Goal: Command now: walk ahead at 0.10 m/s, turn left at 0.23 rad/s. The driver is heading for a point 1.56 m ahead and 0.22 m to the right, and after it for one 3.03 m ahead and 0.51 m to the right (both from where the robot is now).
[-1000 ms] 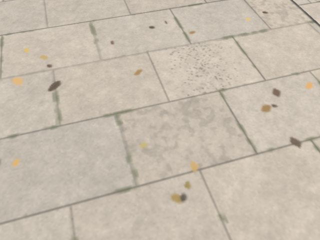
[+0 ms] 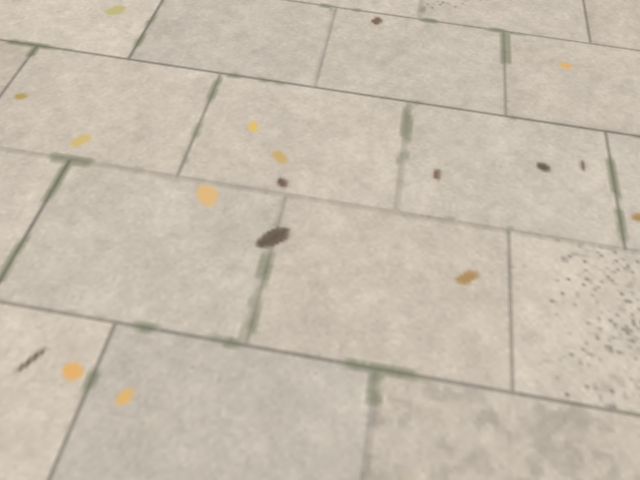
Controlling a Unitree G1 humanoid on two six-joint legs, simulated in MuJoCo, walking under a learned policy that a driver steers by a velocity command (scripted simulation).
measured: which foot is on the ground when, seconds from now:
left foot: down 0.00-1.00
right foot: up 0.00-0.22, down 0.24-1.00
